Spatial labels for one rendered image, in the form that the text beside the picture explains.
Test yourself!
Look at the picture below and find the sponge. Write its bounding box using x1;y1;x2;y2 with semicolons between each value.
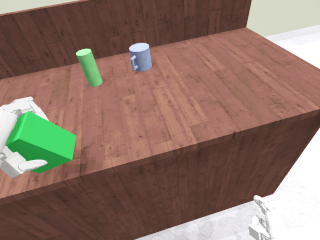
5;111;76;174

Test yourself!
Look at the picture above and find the left robot hand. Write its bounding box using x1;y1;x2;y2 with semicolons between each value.
0;96;49;178

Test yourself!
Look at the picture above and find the table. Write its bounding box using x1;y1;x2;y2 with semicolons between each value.
0;0;320;240

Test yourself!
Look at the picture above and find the right robot hand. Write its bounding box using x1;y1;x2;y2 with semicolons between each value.
248;195;290;240

